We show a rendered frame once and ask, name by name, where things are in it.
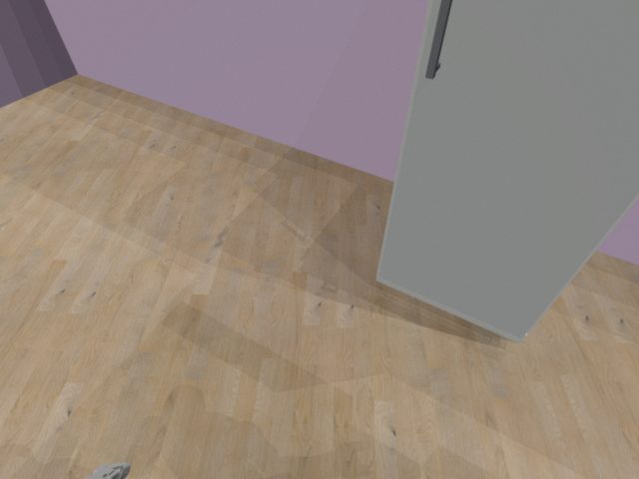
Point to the handle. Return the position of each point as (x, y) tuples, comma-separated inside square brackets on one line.
[(441, 23)]

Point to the fridge door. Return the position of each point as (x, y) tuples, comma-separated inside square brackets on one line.
[(520, 154)]

